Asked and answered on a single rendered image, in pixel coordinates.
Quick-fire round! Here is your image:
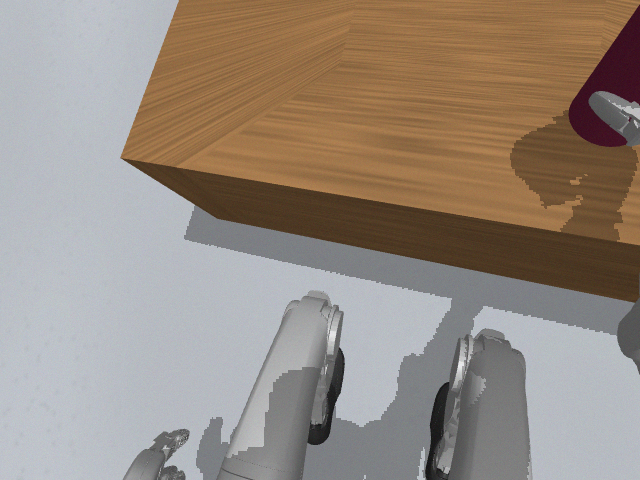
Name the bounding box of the can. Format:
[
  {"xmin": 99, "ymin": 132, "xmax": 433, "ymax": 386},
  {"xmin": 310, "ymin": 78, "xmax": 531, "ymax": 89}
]
[{"xmin": 568, "ymin": 5, "xmax": 640, "ymax": 147}]

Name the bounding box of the right robot arm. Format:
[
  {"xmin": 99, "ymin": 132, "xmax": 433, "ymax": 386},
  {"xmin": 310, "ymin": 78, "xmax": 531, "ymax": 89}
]
[{"xmin": 617, "ymin": 274, "xmax": 640, "ymax": 375}]

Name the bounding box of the right robot foot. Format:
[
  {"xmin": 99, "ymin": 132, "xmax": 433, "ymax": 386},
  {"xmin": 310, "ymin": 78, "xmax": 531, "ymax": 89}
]
[{"xmin": 425, "ymin": 382, "xmax": 450, "ymax": 480}]

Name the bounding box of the left robot foot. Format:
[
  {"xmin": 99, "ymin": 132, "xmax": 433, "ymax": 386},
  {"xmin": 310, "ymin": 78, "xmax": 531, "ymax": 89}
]
[{"xmin": 307, "ymin": 348, "xmax": 345, "ymax": 445}]

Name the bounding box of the right robot hand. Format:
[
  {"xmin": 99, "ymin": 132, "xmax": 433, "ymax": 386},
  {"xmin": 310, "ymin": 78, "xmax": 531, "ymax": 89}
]
[{"xmin": 588, "ymin": 91, "xmax": 640, "ymax": 147}]

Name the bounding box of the left robot hand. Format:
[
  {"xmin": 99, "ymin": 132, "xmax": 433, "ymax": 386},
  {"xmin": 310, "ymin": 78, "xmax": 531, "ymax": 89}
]
[{"xmin": 123, "ymin": 429, "xmax": 190, "ymax": 480}]

